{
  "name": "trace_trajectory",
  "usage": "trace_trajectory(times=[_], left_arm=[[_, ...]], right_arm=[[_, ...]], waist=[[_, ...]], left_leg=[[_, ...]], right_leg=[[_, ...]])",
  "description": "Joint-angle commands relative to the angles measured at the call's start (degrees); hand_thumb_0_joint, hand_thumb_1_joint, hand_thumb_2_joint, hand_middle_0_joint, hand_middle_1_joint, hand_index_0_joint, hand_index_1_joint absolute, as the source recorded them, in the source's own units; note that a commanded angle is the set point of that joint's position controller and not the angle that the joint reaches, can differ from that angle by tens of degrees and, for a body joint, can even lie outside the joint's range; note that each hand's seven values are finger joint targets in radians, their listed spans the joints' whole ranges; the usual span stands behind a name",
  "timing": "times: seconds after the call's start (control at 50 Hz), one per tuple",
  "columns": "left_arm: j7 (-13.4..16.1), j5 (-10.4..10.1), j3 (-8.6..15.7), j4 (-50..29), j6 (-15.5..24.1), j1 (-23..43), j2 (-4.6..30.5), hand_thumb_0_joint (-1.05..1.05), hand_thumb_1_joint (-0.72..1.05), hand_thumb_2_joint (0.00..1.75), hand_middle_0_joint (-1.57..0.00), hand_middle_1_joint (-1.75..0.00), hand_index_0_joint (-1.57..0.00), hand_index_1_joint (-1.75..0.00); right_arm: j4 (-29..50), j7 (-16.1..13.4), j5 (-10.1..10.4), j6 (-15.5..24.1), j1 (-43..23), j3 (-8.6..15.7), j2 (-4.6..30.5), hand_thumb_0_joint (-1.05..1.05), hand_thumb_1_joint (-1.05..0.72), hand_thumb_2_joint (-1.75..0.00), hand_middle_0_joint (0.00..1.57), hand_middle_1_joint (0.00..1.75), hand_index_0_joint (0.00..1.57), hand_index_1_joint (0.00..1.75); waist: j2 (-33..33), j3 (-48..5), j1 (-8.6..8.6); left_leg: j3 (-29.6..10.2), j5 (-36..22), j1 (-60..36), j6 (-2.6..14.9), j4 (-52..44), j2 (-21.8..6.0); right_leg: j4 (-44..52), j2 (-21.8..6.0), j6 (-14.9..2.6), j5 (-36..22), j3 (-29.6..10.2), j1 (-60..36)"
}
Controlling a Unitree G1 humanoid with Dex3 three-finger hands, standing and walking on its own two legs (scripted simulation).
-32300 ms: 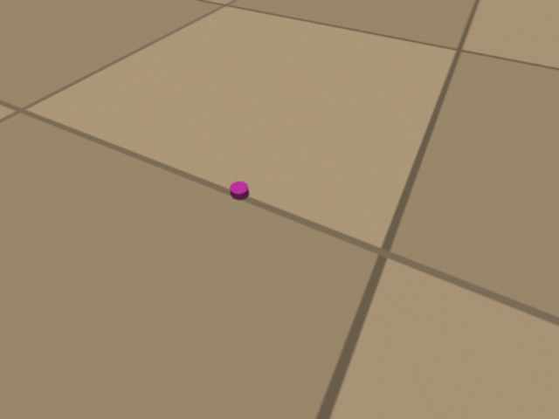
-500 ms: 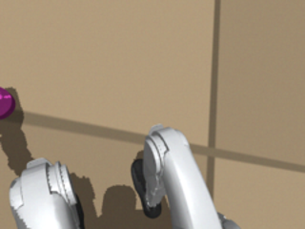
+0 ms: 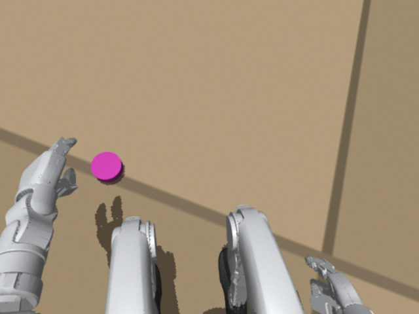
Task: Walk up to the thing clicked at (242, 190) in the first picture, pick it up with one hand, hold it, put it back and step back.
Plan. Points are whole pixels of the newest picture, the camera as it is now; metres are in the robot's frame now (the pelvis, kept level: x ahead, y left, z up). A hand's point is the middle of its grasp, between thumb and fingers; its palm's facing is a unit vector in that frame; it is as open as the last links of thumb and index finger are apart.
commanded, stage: home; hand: left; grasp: from above
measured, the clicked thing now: (107, 167) +0.52 +0.26 -0.43
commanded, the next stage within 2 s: none
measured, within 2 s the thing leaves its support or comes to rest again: neither
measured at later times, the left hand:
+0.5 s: hand (41, 237) +0.27 +0.20 +0.09, palm faces +0.09 -0.96 -0.25, open 7.4 cm
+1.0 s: hand out of the picture +0.22 +0.19 +0.22, palm faces +0.15 -0.97 -0.20, open 7.4 cm
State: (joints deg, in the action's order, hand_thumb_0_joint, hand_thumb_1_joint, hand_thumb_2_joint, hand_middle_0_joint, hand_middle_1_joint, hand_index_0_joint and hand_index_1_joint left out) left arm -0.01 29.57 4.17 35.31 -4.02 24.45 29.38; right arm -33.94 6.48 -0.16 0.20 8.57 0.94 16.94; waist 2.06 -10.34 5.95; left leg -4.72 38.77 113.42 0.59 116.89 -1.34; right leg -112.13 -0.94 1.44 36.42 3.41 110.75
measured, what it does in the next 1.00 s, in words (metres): rises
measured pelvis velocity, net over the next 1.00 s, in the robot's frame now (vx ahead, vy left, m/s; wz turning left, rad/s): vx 0.08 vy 0.00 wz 0.10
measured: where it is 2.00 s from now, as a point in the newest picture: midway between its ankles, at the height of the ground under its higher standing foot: (193, 305)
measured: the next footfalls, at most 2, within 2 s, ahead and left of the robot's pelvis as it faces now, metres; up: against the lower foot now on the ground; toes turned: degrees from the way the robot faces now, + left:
none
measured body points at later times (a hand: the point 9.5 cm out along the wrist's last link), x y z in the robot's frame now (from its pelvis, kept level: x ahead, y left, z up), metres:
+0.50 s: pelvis +0.04 -0.01 +0.18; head +0.14 +0.02 +0.62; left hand +0.26 +0.25 +0.11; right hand +0.22 -0.23 +0.09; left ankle +0.07 +0.12 -0.41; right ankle +0.10 -0.13 -0.41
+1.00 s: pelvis +0.08 +0.00 +0.27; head +0.09 +0.01 +0.72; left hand +0.21 +0.24 +0.24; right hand +0.26 -0.22 +0.21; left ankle +0.07 +0.12 -0.41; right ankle +0.10 -0.13 -0.41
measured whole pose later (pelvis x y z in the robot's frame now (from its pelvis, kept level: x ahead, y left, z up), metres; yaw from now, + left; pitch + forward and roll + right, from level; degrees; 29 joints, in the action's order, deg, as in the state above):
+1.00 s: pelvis +0.08 +0.00 +0.27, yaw +6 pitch +10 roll -3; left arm 1.9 -3.2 1.8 -7.9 -26.6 -29.5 12.8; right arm -29.5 -10.7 1.0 13.2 16.4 -2.6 12.2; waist 2.6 -10.0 2.6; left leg -3.4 27.9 40.1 -0.3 57.7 -1.7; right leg -53.0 -0.6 0.8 25.8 4.2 37.2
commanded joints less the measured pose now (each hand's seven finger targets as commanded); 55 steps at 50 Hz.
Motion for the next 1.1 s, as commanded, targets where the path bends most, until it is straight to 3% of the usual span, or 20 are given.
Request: trace_trajectory(times=[0.0, 0.06, 0.08, 0.1, 0.12, 0.18, 0.2, 0.24, 0.28, 0.3, 0.36, 0.38, 0.42, 0.52, 0.58, 0.72, 0.84, 0.9, 1.0, 1.08], left_arm=[[2.2, -6.4, 3.9, -18.7, 0.7, 8.8, 7.9, 0.00, 0.90, 0.90, -0.20, -0.30, -0.20, -0.30], [2.9, -10.9, 3.8, -21.8, -1.7, 2.7, 5.0, 0.00, 0.90, 0.90, -0.20, -0.30, -0.20, -0.30], [3.0, -12.4, 3.0, -24.0, -2.3, 1.7, 3.6, 0.00, 0.90, 0.91, -0.20, -0.30, -0.20, -0.30], [3.4, -13.9, 4.1, -24.1, -3.4, -1.0, 4.3, 0.00, 0.90, 0.90, -0.20, -0.30, -0.20, -0.30], [3.4, -15.7, 3.2, -25.2, -4.4, -3.4, 2.5, 0.00, 0.90, 0.90, -0.20, -0.30, -0.20, -0.30], [3.8, -20.9, 3.3, -28.3, -6.9, -7.1, 1.2, 0.00, 0.90, 0.90, -0.20, -0.30, -0.20, -0.30], [3.8, -22.0, 2.6, -28.0, -7.8, -9.7, 0.0, 0.00, 0.90, 0.90, -0.20, -0.30, -0.20, -0.30], [4.3, -24.5, 3.5, -31.9, -9.3, -12.1, -0.2, 0.00, 0.90, 0.90, -0.20, -0.30, -0.20, -0.30], [4.4, -26.2, 2.5, -32.6, -11.0, -15.7, -2.4, 0.00, 0.90, 0.90, -0.20, -0.30, -0.20, -0.30], [4.7, -27.3, 3.3, -34.0, -11.6, -16.2, -2.4, 0.00, 0.90, 0.90, -0.20, -0.30, -0.20, -0.30], [5.3, -29.7, 3.3, -35.1, -13.8, -21.2, -5.0, 0.00, 0.90, 0.90, -0.20, -0.30, -0.20, -0.30], [5.4, -30.5, 4.2, -36.0, -14.2, -22.7, -4.8, 0.00, 0.90, 0.90, -0.20, -0.30, -0.20, -0.30], [5.3, -31.4, 3.9, -37.2, -14.9, -26.0, -6.1, 0.00, 0.90, 0.90, -0.20, -0.30, -0.20, -0.30], [5.1, -32.9, 3.7, -40.3, -16.3, -34.9, -8.4, 0.00, 0.90, 0.90, -0.20, -0.30, -0.20, -0.30], [4.7, -33.2, 2.3, -43.4, -17.1, -40.7, -10.0, 0.00, 0.90, 0.90, -0.20, -0.30, -0.20, -0.30], [4.3, -33.1, 1.2, -50.4, -19.1, -50.1, -11.2, 0.00, 0.90, 0.90, -0.20, -0.30, -0.20, -0.30], [2.8, -32.9, 0.5, -53.6, -19.9, -52.5, -11.6, 0.00, 0.90, 0.90, -0.20, -0.30, -0.20, -0.30], [2.2, -32.6, 0.5, -54.1, -19.9, -51.4, -11.2, 0.00, 0.90, 0.90, -0.20, -0.30, -0.20, -0.30], [1.4, -32.3, 0.8, -54.0, -19.4, -51.4, -10.9, 0.00, 0.90, 0.90, -0.20, -0.30, -0.20, -0.30], [1.5, -32.1, 0.8, -53.6, -19.2, -50.9, -11.0, 0.00, 0.90, 0.90, -0.20, -0.30, -0.20, -0.30]], right_arm=[[5.1, -3.0, 1.1, 2.4, 4.6, 4.0, 9.4, 0.00, -0.90, -0.90, 0.20, 0.30, 0.20, 0.30], [6.1, -4.7, 1.6, 3.4, 2.6, 3.9, 8.8, 0.00, -0.90, -0.90, 0.20, 0.30, 0.20, 0.30], [6.6, -5.2, 1.7, 3.8, 2.2, 3.8, 8.6, 0.00, -0.90, -0.90, 0.20, 0.30, 0.20, 0.30], [6.9, -5.8, 1.9, 4.1, 1.2, 3.6, 8.4, 0.00, -0.90, -0.90, 0.20, 0.30, 0.20, 0.30], [7.3, -6.3, 2.0, 4.4, 0.8, 3.5, 8.2, 0.00, -0.90, -0.90, 0.20, 0.30, 0.20, 0.30], [8.2, -8.0, 2.1, 5.5, -0.8, 2.8, 7.2, 0.00, -0.90, -0.90, 0.20, 0.30, 0.20, 0.30], [8.4, -8.3, 2.2, 5.8, -1.2, 2.6, 6.7, 0.00, -0.90, -0.90, 0.20, 0.30, 0.20, 0.30], [9.4, -9.3, 2.4, 6.4, -1.7, 2.1, 5.9, 0.00, -0.90, -0.90, 0.20, 0.30, 0.20, 0.30], [9.2, -10.2, 2.7, 7.1, -1.5, 1.5, 5.3, 0.00, -0.90, -0.90, 0.20, 0.30, 0.20, 0.30], [9.4, -10.6, 2.6, 7.5, -1.0, 1.4, 5.2, 0.00, -0.90, -0.90, 0.20, 0.30, 0.20, 0.30], [9.1, -12.1, 2.9, 8.4, 0.4, 0.2, 4.0, 0.00, -0.90, -0.90, 0.20, 0.30, 0.20, 0.30], [9.2, -12.7, 2.9, 8.8, 0.6, 0.1, 3.9, 0.00, -0.90, -0.90, 0.20, 0.30, 0.20, 0.30], [8.9, -13.8, 2.7, 9.6, 1.4, -0.3, 3.5, 0.00, -0.90, -0.90, 0.20, 0.30, 0.20, 0.30], [9.9, -15.8, 2.4, 11.1, 3.6, -0.8, 2.8, 0.00, -0.90, -0.90, 0.20, 0.30, 0.20, 0.30], [10.8, -16.6, 2.1, 11.9, 5.0, -1.0, 2.3, 0.00, -0.90, -0.90, 0.20, 0.30, 0.20, 0.30], [12.7, -17.8, 1.7, 13.6, 5.5, -0.9, 1.6, 0.00, -0.90, -0.90, 0.20, 0.30, 0.20, 0.30], [13.0, -18.2, 1.1, 15.3, 5.3, -0.5, 2.0, 0.00, -0.90, -0.90, 0.20, 0.30, 0.20, 0.30], [13.1, -18.3, 0.9, 15.9, 4.6, -0.4, 2.2, 0.00, -0.90, -0.90, 0.20, 0.30, 0.20, 0.30], [12.5, -18.0, 0.6, 17.0, 5.0, 0.0, 2.7, 0.00, -0.90, -0.90, 0.20, 0.30, 0.20, 0.30], [12.1, -17.9, 0.4, 17.3, 4.3, -0.3, 2.4, 0.00, -0.90, -0.90, 0.20, 0.30, 0.20, 0.30]], waist=[[9.1, -31.1, 0.48], [7.9, -31.1, -0.51], [8.0, -31.2, -0.09], [6.6, -30.9, -0.93], [6.0, -30.2, -0.26], [5.2, -28.0, -0.43], [4.4, -25.8, -0.37], [4.6, -25.8, -1.29], [3.8, -23.9, -0.71], [4.2, -23.2, -0.83], [2.8, -21.4, -0.70], [3.3, -21.4, -1.34], [4.2, -20.3, -1.40], [4.5, -16.1, -2.09], [3.6, -14.6, -2.05], [1.5, -6.9, -2.72], [0.8, -2.9, -2.62], [-0.8, -0.8, -2.63], [1.1, -3.2, -2.93], [2.2, -3.0, -3.02]], left_leg=[[-0.9, -4.0, -31.1, 0.73, -22.4, 0.4], [-0.8, -3.7, -35.9, 0.62, -26.4, 0.4], [-0.6, -3.6, -36.7, 0.60, -27.5, 0.5], [-0.5, -3.4, -37.7, 0.73, -28.5, 0.6], [-0.5, -3.3, -38.7, 0.76, -29.9, 0.7], [-0.4, -1.1, -41.7, 0.92, -33.9, 0.7], [-0.1, -1.1, -42.2, 0.94, -35.2, 0.6], [0.4, -1.1, -44.6, 1.02, -37.7, 0.8], [0.0, -2.7, -48.2, 0.80, -40.9, 0.6], [0.0, -2.6, -49.3, 0.85, -42.1, 0.7], [0.0, -8.0, -54.3, 0.63, -45.8, 0.6], [0.0, -8.9, -56.2, 0.58, -47.0, 0.5], [-0.1, -14.0, -60.4, 0.27, -49.6, 0.3], [-0.1, -19.1, -67.7, -0.12, -56.3, 0.5], [1.4, -23.5, -71.1, -0.02, -58.9, 0.9], [1.6, -22.6, -75.6, 0.23, -65.8, 1.2], [2.1, -22.4, -77.7, 0.32, -68.5, 1.3], [2.1, -19.6, -77.4, 0.49, -69.1, 1.3], [2.0, -22.9, -79.5, 0.07, -69.1, 1.3], [1.8, -21.7, -79.5, 0.07, -69.4, 1.4]], right_leg=[[16.7, 1.2, -3.18, -7.0, 0.8, -21.5], [20.9, 1.1, -3.05, -6.4, 0.1, -26.0], [22.2, 1.1, -2.99, -6.3, -0.1, -27.5], [23.8, 1.1, -2.84, -5.9, -0.4, -29.8], [25.5, 1.1, -2.81, -5.7, -0.6, -31.1], [30.1, 1.1, -2.53, -3.7, -1.2, -35.3], [31.9, 1.2, -2.51, -3.4, -1.3, -36.7], [35.2, 1.2, -2.46, -3.1, -2.0, -40.8], [38.0, 1.3, -2.47, -4.4, -1.9, -43.5], [39.6, 1.3, -2.40, -4.5, -2.1, -45.1], [43.9, 1.3, -2.38, -8.7, -2.0, -50.8], [44.9, 1.4, -2.39, -9.6, -2.0, -52.3], [46.8, 1.5, -2.40, -13.5, -1.5, -55.4], [53.0, 1.6, -2.24, -17.8, -0.8, -62.6], [57.2, 1.8, -2.05, -21.8, -0.5, -68.5], [64.8, 2.3, -1.70, -20.7, 0.4, -74.4], [67.1, 2.3, -1.60, -19.8, 0.9, -75.3], [68.3, 2.1, -1.23, -17.5, 1.0, -75.2], [66.8, 2.1, -1.55, -20.0, 1.1, -76.2], [67.1, 2.1, -1.54, -19.2, 1.1, -76.4]])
